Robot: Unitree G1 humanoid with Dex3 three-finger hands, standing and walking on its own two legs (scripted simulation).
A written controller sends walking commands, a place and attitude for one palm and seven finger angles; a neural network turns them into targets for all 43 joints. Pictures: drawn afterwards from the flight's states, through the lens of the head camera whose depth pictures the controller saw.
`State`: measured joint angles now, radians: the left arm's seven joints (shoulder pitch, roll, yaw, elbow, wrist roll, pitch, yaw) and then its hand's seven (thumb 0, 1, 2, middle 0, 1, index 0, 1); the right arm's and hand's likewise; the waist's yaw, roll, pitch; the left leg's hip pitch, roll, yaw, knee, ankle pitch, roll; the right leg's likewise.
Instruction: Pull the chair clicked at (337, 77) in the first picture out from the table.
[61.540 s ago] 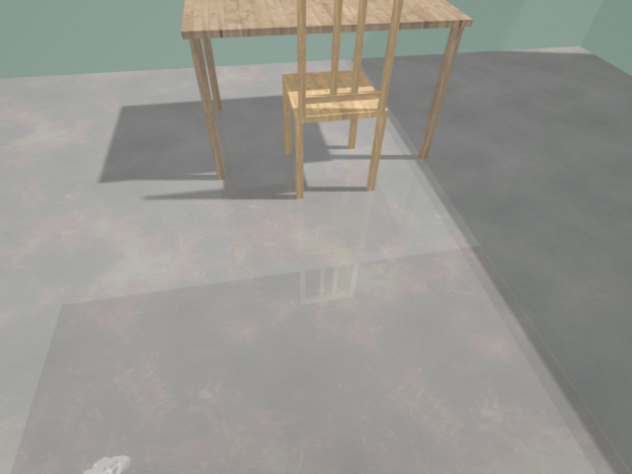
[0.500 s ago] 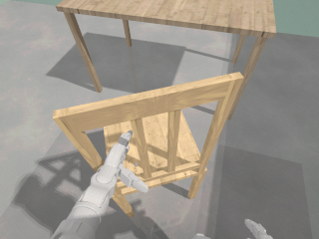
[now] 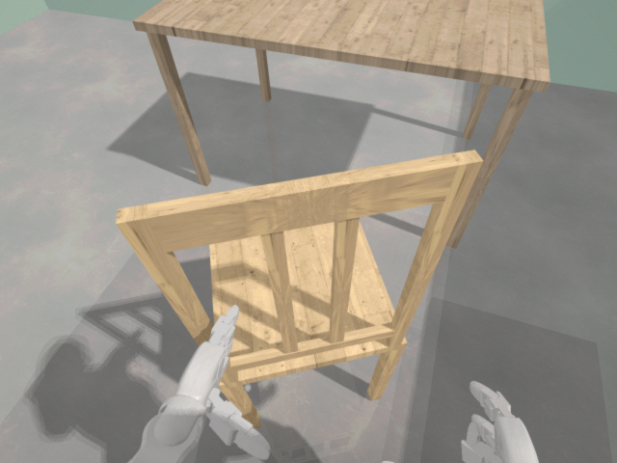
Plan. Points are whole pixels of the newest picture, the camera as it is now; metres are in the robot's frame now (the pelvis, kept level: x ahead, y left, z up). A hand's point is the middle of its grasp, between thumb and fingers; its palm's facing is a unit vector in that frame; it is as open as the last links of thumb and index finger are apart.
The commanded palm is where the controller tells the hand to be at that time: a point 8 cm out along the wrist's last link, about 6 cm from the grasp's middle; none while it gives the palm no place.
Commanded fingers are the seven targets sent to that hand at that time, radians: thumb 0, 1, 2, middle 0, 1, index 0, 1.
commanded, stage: draw the fingers out of the gap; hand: left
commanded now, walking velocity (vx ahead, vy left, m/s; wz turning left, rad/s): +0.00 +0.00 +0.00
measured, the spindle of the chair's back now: (283, 303) +0.35 +0.05 -0.03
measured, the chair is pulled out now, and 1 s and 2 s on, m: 0.56 0.56 0.56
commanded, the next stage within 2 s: draw the hand back to the body in 0.30 s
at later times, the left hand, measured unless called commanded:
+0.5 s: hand (238, 437) +0.17 +0.09 -0.01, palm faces -0.16 -0.99 -0.02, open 17.5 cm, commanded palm +0.16 +0.15 +0.01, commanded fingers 0.00 -0.55 0.20 0.00 0.00 0.00 0.00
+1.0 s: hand (138, 399) +0.18 +0.17 +0.10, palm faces +0.12 -0.97 -0.21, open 17.0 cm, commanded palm +0.14 +0.22 +0.10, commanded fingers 0.00 -0.19 0.38 -0.05 -0.08 -0.05 -0.08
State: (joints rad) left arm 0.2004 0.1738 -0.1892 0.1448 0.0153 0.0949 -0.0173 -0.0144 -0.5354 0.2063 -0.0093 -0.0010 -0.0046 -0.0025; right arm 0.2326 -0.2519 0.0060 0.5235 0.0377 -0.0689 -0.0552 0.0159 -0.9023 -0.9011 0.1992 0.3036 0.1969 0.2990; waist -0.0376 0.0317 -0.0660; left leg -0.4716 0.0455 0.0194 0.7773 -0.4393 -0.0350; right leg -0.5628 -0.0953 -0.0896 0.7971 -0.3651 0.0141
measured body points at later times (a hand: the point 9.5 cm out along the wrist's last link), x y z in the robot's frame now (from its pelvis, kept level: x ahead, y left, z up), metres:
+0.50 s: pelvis -0.01 +0.01 -0.02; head +0.02 +0.00 +0.43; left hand +0.17 +0.15 -0.01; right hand +0.16 -0.23 -0.09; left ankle -0.03 +0.14 -0.71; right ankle +0.02 -0.13 -0.71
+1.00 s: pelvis -0.01 +0.00 -0.01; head +0.01 -0.02 +0.44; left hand +0.17 +0.22 +0.11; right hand +0.18 -0.22 -0.09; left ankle -0.03 +0.14 -0.71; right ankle +0.02 -0.13 -0.71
